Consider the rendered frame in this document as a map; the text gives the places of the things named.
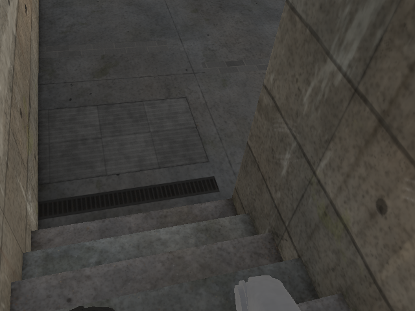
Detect stairs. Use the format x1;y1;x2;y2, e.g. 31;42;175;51
10;198;351;311

